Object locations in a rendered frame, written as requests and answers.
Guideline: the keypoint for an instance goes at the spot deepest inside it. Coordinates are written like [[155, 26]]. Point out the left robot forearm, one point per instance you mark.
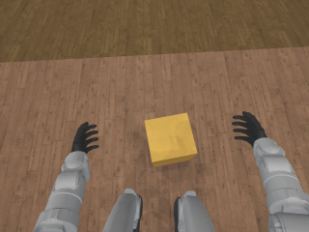
[[61, 213]]

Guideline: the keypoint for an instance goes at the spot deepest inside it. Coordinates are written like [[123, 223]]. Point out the robot left shin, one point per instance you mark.
[[130, 190]]

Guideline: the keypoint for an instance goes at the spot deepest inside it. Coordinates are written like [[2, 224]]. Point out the carton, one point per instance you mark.
[[170, 139]]

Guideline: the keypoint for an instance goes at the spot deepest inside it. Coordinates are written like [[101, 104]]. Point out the right robot hand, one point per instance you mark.
[[254, 128]]

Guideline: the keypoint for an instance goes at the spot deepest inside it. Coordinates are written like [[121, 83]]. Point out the robot left foot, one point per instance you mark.
[[137, 229]]

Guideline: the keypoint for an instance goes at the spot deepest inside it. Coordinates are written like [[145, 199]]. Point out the right robot upper arm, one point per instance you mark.
[[288, 222]]

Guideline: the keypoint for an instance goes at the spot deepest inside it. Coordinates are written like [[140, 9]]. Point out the right robot forearm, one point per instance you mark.
[[283, 189]]

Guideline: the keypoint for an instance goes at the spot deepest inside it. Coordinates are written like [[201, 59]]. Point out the left robot hand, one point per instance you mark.
[[80, 143]]

